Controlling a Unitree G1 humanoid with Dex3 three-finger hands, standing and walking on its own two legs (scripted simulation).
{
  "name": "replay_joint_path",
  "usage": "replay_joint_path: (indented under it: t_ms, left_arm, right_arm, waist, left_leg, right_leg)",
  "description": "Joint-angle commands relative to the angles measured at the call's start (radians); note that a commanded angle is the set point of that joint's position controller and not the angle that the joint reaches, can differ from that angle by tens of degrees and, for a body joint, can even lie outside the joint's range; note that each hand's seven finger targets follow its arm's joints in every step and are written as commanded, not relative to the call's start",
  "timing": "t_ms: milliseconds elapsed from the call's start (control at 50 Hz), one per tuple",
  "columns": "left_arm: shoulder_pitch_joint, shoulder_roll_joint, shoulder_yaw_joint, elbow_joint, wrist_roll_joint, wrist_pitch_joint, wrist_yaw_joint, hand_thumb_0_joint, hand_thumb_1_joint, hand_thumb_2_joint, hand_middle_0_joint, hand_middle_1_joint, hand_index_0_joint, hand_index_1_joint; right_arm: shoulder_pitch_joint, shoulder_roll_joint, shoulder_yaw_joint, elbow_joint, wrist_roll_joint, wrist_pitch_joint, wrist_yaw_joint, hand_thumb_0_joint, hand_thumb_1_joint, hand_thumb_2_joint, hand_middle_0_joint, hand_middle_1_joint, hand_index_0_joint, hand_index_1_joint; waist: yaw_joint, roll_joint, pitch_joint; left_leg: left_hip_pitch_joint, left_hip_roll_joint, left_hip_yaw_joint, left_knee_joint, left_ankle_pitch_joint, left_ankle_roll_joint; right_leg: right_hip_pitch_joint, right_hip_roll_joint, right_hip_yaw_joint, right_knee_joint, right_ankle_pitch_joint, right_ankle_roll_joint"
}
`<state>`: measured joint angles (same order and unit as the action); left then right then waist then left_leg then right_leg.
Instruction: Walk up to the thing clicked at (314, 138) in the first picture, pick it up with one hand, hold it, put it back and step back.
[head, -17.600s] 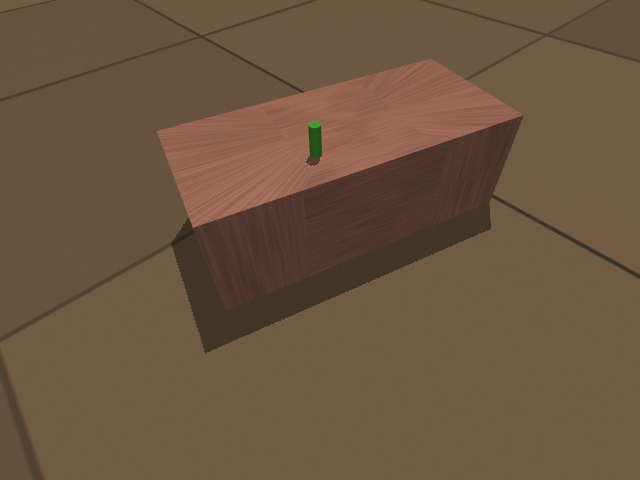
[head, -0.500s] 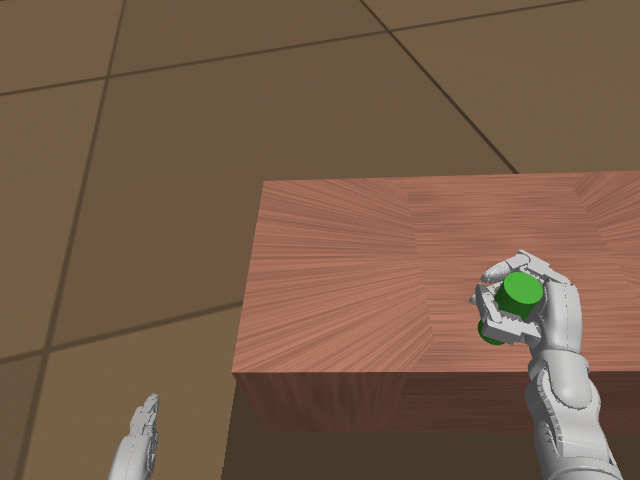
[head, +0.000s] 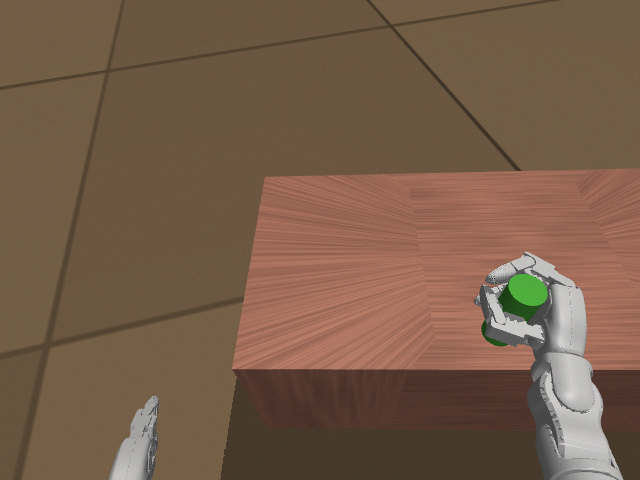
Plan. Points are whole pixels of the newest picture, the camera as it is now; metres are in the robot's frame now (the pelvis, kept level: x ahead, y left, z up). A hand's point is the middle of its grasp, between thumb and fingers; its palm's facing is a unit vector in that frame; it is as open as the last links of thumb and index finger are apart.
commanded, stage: hold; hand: right
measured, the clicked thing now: (511, 312) +0.34 -0.19 +0.03
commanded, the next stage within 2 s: crouch in 0.66 s
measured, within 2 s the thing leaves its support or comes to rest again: neither
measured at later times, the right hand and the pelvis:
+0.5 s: hand (501, 302) +0.34 -0.17 +0.05, palm faces +0.17 +0.99 +0.00, open 5.0 cm; pelvis +0.00 +0.00 +0.00, yaw +0 degrees
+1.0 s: hand (499, 304) +0.35 -0.18 +0.02, palm faces +0.21 +0.98 +0.00, open 5.0 cm; pelvis -0.01 +0.00 -0.01, yaw +0 degrees
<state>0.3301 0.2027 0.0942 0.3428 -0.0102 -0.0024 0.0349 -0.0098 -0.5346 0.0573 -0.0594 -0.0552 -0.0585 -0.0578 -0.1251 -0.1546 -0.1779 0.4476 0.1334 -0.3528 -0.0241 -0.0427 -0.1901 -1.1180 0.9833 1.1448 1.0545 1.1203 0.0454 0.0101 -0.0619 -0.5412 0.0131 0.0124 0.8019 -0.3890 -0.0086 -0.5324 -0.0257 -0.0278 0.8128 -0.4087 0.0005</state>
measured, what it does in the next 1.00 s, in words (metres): stands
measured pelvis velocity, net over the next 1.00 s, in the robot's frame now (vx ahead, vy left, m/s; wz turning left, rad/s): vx -0.01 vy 0.00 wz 0.00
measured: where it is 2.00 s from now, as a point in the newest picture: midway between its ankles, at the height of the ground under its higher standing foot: outside the picture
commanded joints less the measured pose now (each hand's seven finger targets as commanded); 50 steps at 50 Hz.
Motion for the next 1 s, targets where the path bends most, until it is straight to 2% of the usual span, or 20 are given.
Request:
replay_joint_path:
  t_ms: [0, 40, 140, 200, 280, 300, 380, 400, 420, 440, 460, 520, 620, 700, 740, 760, 780, 860, 940, 980]
  left_arm:
    - [-0.064, 0.141, 0.055, -0.199, 0.005, -0.048, 0.015, 0.000, -0.548, 0.053, -0.053, -0.061, -0.054, -0.059]
    - [-0.082, 0.122, 0.036, -0.212, 0.003, -0.051, 0.015, 0.000, -0.553, 0.057, -0.054, -0.062, -0.054, -0.062]
    - [0.031, 0.143, 0.066, -0.135, 0.000, -0.036, 0.018, 0.000, -0.545, 0.052, -0.052, -0.062, -0.054, -0.060]
    - [0.029, 0.162, 0.087, -0.159, 0.002, -0.033, 0.012, 0.000, -0.541, 0.046, -0.052, -0.061, -0.056, -0.058]
    - [-0.057, 0.139, 0.071, -0.186, 0.001, -0.042, 0.008, 0.000, -0.555, 0.055, -0.054, -0.058, -0.052, -0.061]
    - [-0.072, 0.158, 0.087, -0.193, 0.002, -0.047, 0.012, 0.000, -0.550, 0.052, -0.054, -0.059, -0.054, -0.060]
    - [-0.025, 0.135, 0.058, -0.212, 0.002, -0.050, 0.015, 0.000, -0.550, 0.056, -0.052, -0.060, -0.053, -0.060]
    - [0.021, 0.156, 0.078, -0.181, 0.004, -0.045, 0.016, 0.000, -0.547, 0.055, -0.052, -0.062, -0.054, -0.060]
    - [0.016, 0.107, 0.023, -0.180, 0.006, -0.046, 0.007, 0.000, -0.549, 0.057, -0.052, -0.061, -0.053, -0.061]
    - [0.003, 0.121, 0.039, -0.183, 0.006, -0.047, 0.007, 0.000, -0.548, 0.054, -0.052, -0.062, -0.054, -0.060]
    - [-0.023, 0.095, 0.011, -0.195, 0.004, -0.046, 0.006, 0.000, -0.550, 0.053, -0.053, -0.060, -0.054, -0.059]
    - [-0.046, 0.143, 0.059, -0.190, 0.004, -0.040, 0.010, 0.000, -0.547, 0.053, -0.052, -0.061, -0.054, -0.060]
    - [-0.037, 0.209, 0.121, -0.206, -0.001, -0.037, 0.022, 0.000, -0.538, 0.046, -0.052, -0.061, -0.055, -0.057]
    - [-0.018, 0.102, 0.026, -0.194, -0.004, -0.044, 0.011, 0.000, -0.552, 0.053, -0.052, -0.058, -0.051, -0.059]
    - [-0.004, 0.116, 0.045, -0.180, -0.001, -0.046, 0.012, 0.000, -0.546, 0.060, -0.053, -0.069, -0.061, -0.062]
    - [-0.051, 0.141, 0.053, -0.242, -0.002, -0.055, 0.013, 0.000, -0.537, 0.044, -0.047, -0.058, -0.052, -0.053]
    - [-0.013, 0.108, 0.025, -0.200, 0.001, -0.050, 0.007, 0.000, -0.546, 0.047, -0.049, -0.058, -0.052, -0.056]
    - [-0.001, 0.170, 0.104, -0.136, 0.010, -0.050, 0.013, 0.000, -0.534, 0.040, -0.049, -0.061, -0.056, -0.054]
    - [-0.055, 0.128, 0.063, -0.206, 0.017, -0.062, 0.005, 0.000, -0.545, 0.045, -0.052, -0.059, -0.055, -0.057]
    - [-0.102, 0.148, 0.071, -0.265, 0.025, -0.074, 0.009, 0.000, -0.554, 0.052, -0.053, -0.058, -0.053, -0.058]
  right_arm:
    - [-0.313, -0.125, -0.020, -0.289, 0.014, -0.092, -0.005, 0.000, -0.773, -1.339, 1.438, 1.445, 1.439, 1.445]
    - [-0.319, -0.093, 0.011, -0.296, 0.015, -0.094, -0.006, 0.000, -0.785, -1.340, 1.439, 1.444, 1.439, 1.443]
    - [-0.204, -0.119, -0.023, -0.206, 0.010, -0.062, -0.003, 0.000, -0.744, -1.321, 1.416, 1.426, 1.419, 1.426]
    - [-0.219, -0.119, -0.043, -0.207, 0.013, -0.053, -0.002, 0.000, -0.757, -1.324, 1.423, 1.430, 1.424, 1.430]
    - [-0.315, -0.088, -0.009, -0.239, 0.015, -0.073, -0.006, 0.000, -0.787, -1.304, 1.417, 1.408, 1.414, 1.408]
    - [-0.356, -0.115, -0.023, -0.263, 0.013, -0.084, -0.008, 0.000, -0.785, -1.308, 1.419, 1.412, 1.417, 1.412]
    - [-0.310, -0.112, 0.006, -0.300, 0.002, -0.100, -0.009, 0.000, -0.751, -1.307, 1.409, 1.411, 1.409, 1.410]
    - [-0.218, -0.110, -0.010, -0.219, 0.001, -0.084, -0.009, 0.000, -0.736, -1.306, 1.403, 1.409, 1.404, 1.409]
    - [-0.213, -0.092, 0.010, -0.248, 0.004, -0.083, -0.001, 0.000, -0.753, -1.310, 1.413, 1.414, 1.412, 1.414]
    - [-0.263, -0.105, 0.007, -0.316, 0.007, -0.088, -0.002, 0.000, -0.736, -1.327, 1.419, 1.432, 1.422, 1.432]
    - [-0.295, -0.096, 0.012, -0.302, 0.009, -0.087, -0.003, 0.000, -0.737, -1.337, 1.424, 1.441, 1.428, 1.441]
    - [-0.250, -0.129, -0.045, -0.257, 0.011, -0.076, -0.017, 0.000, -0.759, -1.340, 1.435, 1.447, 1.437, 1.447]
    - [-0.260, -0.122, -0.026, -0.254, 0.013, -0.064, -0.020, 0.000, -0.789, -1.306, 1.426, 1.415, 1.422, 1.414]
    - [-0.255, -0.054, 0.030, -0.217, 0.016, -0.068, 0.006, 0.000, -0.753, -1.291, 1.403, 1.397, 1.402, 1.397]
    - [-0.293, -0.083, 0.007, -0.219, 0.017, -0.073, 0.010, 0.000, -0.684, -1.298, 1.343, 1.386, 1.355, 1.386]
    - [-0.287, -0.125, -0.034, -0.199, 0.011, -0.070, 0.009, 0.000, -0.736, -1.272, 1.393, 1.382, 1.391, 1.382]
    - [-0.328, -0.105, -0.002, -0.260, 0.009, -0.078, 0.012, 0.000, -0.730, -1.297, 1.408, 1.407, 1.408, 1.407]
    - [-0.357, -0.153, -0.076, -0.151, 0.001, -0.092, -0.004, 0.000, -0.767, -1.333, 1.447, 1.446, 1.447, 1.447]
    - [-0.436, -0.142, -0.084, -0.043, -0.007, -0.135, -0.014, 0.000, -0.755, -1.366, 1.468, 1.481, 1.473, 1.481]
    - [-0.528, -0.184, -0.113, -0.016, -0.015, -0.164, -0.023, 0.000, -0.714, -1.358, 1.451, 1.472, 1.459, 1.472]
  waist:
    - [-0.014, -0.016, -0.306]
    - [-0.016, -0.007, -0.294]
    - [-0.002, -0.003, -0.208]
    - [0.011, 0.017, -0.234]
    - [0.015, 0.015, -0.194]
    - [0.009, 0.009, -0.213]
    - [-0.011, -0.036, -0.318]
    - [-0.012, -0.031, -0.312]
    - [-0.023, -0.035, -0.314]
    - [-0.020, -0.070, -0.338]
    - [-0.012, -0.055, -0.319]
    - [-0.017, -0.024, -0.253]
    - [0.009, 0.026, -0.213]
    - [0.008, 0.052, -0.202]
    - [0.010, 0.022, -0.224]
    - [0.003, 0.021, -0.271]
    - [-0.001, -0.019, -0.267]
    - [0.024, -0.024, -0.228]
    - [0.047, 0.043, -0.243]
    - [0.053, 0.056, -0.300]
  left_leg:
    - [0.153, -0.009, 0.003, -0.087, 0.331, 0.007]
    - [0.143, -0.010, 0.004, -0.091, 0.307, 0.007]
    - [0.114, -0.013, 0.009, -0.107, 0.290, 0.004]
    - [0.125, -0.013, 0.012, -0.099, 0.323, 0.002]
    - [0.087, -0.011, 0.011, -0.104, 0.233, 0.005]
    - [0.090, -0.009, 0.007, -0.106, 0.214, 0.005]
    - [0.140, -0.011, 0.004, -0.087, 0.302, 0.010]
    - [0.140, -0.013, 0.008, -0.081, 0.334, 0.009]
    - [0.149, -0.013, 0.009, -0.081, 0.355, 0.008]
    - [0.151, -0.011, 0.005, -0.075, 0.367, 0.010]
    - [0.133, -0.015, 0.009, -0.079, 0.346, 0.011]
    - [0.129, -0.013, 0.010, -0.094, 0.279, 0.008]
    - [0.127, -0.016, 0.016, -0.118, 0.238, 0.003]
    - [0.116, -0.011, 0.008, -0.110, 0.268, 0.001]
    - [0.112, -0.008, 0.003, -0.103, 0.281, 0.002]
    - [0.128, -0.008, 0.003, -0.095, 0.314, 0.002]
    - [0.130, -0.004, -0.002, -0.092, 0.319, 0.004]
    - [0.060, -0.005, -0.006, -0.069, 0.294, 0.004]
    - [0.017, -0.003, -0.020, -0.046, 0.253, 0.001]
    - [-0.004, -0.006, -0.025, -0.023, 0.231, -0.001]
  right_leg:
    - [0.140, 0.016, 0.021, -0.104, 0.316, -0.009]
    - [0.138, 0.015, 0.020, -0.110, 0.290, -0.009]
    - [0.120, 0.015, 0.015, -0.127, 0.272, -0.012]
    - [0.129, 0.012, 0.018, -0.120, 0.305, -0.013]
    - [0.091, 0.011, 0.022, -0.127, 0.209, -0.016]
    - [0.096, 0.012, 0.022, -0.126, 0.186, -0.016]
    - [0.178, 0.014, 0.021, -0.109, 0.298, -0.006]
    - [0.176, 0.016, 0.021, -0.104, 0.341, -0.005]
    - [0.169, 0.016, 0.019, -0.101, 0.367, -0.005]
    - [0.181, 0.015, 0.017, -0.099, 0.383, -0.001]
    - [0.177, 0.010, 0.024, -0.103, 0.376, -0.001]
    - [0.112, 0.011, 0.023, -0.122, 0.274, -0.005]
    - [0.124, 0.009, 0.024, -0.146, 0.213, -0.014]
    - [0.106, 0.012, 0.017, -0.124, 0.238, -0.018]
    - [0.114, 0.014, 0.015, -0.115, 0.251, -0.017]
    - [0.131, 0.014, 0.017, -0.111, 0.290, -0.016]
    - [0.130, 0.018, 0.012, -0.106, 0.289, -0.013]
    - [0.081, 0.016, 0.014, -0.080, 0.262, -0.015]
    - [0.010, 0.017, 0.020, -0.030, 0.198, -0.025]
    - [-0.015, 0.014, 0.027, 0.000, 0.175, -0.027]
